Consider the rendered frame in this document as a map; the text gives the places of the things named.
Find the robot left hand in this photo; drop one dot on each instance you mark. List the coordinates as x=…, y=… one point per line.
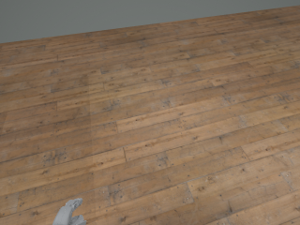
x=64, y=215

